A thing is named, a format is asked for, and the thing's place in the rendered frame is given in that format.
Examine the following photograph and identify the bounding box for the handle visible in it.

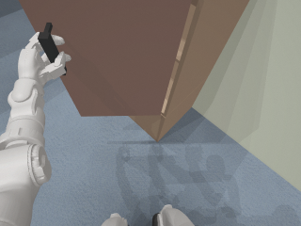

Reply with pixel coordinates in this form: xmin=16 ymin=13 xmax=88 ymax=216
xmin=38 ymin=23 xmax=67 ymax=75

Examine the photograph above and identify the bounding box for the cupboard door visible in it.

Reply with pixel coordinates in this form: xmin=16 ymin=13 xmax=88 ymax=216
xmin=19 ymin=0 xmax=192 ymax=117

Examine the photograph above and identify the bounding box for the robot shin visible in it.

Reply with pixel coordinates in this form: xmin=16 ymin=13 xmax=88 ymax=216
xmin=110 ymin=213 xmax=121 ymax=218
xmin=157 ymin=204 xmax=172 ymax=226

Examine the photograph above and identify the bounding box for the right robot shin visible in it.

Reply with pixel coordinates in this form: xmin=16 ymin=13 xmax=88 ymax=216
xmin=157 ymin=204 xmax=172 ymax=226

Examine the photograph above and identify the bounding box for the left robot upper arm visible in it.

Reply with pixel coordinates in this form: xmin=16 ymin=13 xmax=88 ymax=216
xmin=0 ymin=144 xmax=52 ymax=226

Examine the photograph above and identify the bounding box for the left robot hand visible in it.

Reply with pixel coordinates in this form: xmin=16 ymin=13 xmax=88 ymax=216
xmin=18 ymin=32 xmax=71 ymax=88

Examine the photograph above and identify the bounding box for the left robot forearm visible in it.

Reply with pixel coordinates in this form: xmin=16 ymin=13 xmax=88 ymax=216
xmin=0 ymin=78 xmax=46 ymax=151

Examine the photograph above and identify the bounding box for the left robot shin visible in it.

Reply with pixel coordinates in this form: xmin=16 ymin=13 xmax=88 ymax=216
xmin=110 ymin=213 xmax=121 ymax=218

